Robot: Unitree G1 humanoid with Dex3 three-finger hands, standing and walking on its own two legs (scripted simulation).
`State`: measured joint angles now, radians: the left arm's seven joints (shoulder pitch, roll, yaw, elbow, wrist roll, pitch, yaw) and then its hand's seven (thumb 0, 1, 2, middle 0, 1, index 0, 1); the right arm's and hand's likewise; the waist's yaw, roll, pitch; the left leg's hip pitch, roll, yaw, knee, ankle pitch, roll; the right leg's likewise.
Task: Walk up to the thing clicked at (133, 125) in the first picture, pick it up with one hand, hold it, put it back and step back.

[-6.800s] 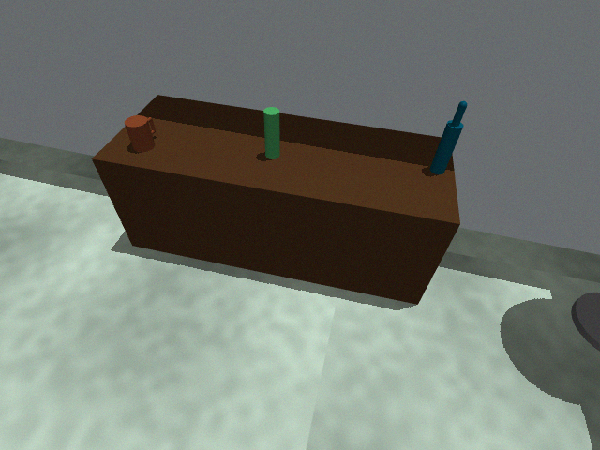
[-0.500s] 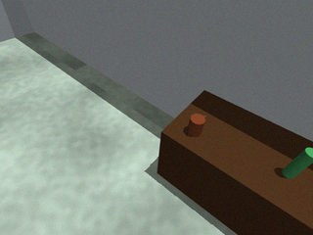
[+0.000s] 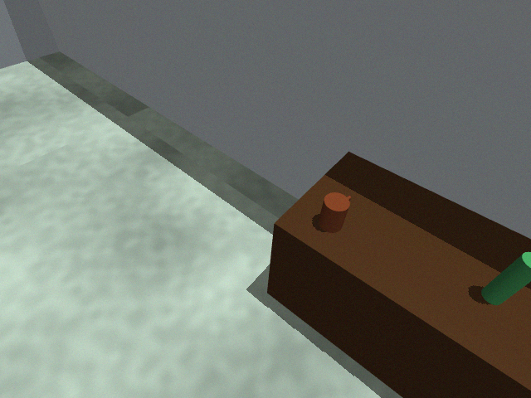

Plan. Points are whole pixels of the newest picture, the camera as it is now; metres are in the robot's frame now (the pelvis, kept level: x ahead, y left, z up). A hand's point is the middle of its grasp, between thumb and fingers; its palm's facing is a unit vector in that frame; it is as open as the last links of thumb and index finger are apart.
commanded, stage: stand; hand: left
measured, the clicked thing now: (337, 210) +0.70 -0.23 -0.26
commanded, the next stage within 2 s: walk up in 0.62 s
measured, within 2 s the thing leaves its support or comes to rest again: neither
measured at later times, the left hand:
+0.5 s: hand out of the picture +0.06 +0.26 -0.16, palm faces -0.04 -0.94 -0.34, open 7.4 cm
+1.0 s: hand out of the picture +0.10 +0.21 -0.15, palm faces -0.17 -0.88 -0.44, open 7.4 cm
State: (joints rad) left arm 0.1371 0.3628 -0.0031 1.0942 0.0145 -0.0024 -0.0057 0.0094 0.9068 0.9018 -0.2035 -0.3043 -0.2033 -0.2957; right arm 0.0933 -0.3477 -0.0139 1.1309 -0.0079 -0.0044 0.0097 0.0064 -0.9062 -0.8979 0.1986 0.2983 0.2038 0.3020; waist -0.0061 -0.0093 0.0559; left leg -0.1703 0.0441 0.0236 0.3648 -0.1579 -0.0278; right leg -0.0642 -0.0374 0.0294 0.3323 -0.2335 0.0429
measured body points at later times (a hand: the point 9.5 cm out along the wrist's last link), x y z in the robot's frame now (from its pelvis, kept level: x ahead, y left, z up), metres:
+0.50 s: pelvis +0.00 +0.00 +0.00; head +0.00 +0.01 +0.45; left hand +0.07 +0.31 -0.13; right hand +0.07 -0.30 -0.13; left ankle +0.03 +0.14 -0.75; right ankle -0.03 -0.15 -0.75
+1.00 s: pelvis +0.03 -0.08 -0.04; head +0.02 -0.11 +0.41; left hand +0.11 +0.26 -0.12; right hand +0.04 -0.45 -0.15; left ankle +0.03 +0.09 -0.71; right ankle +0.04 -0.21 -0.75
